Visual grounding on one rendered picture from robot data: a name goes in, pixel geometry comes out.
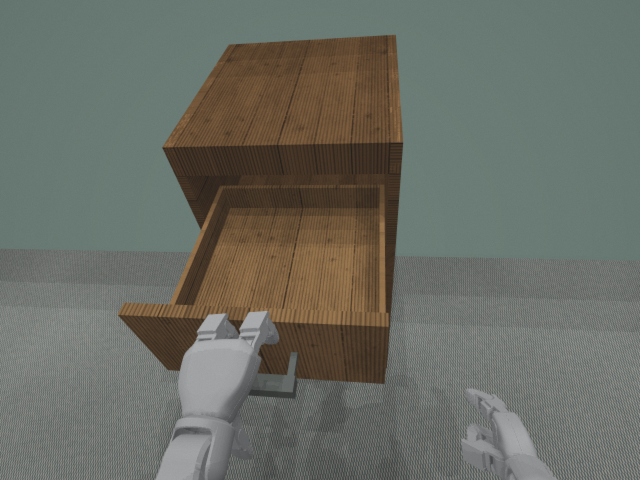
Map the drawer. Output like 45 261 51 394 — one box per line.
118 185 389 384

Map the robot left hand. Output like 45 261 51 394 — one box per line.
178 311 279 459

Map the robot right forearm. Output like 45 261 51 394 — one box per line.
503 455 557 480

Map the handle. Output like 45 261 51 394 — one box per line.
248 352 299 399

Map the robot left forearm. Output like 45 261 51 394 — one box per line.
155 415 235 480

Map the cabinet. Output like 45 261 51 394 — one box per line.
162 35 403 368

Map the robot right hand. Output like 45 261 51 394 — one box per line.
461 388 538 480

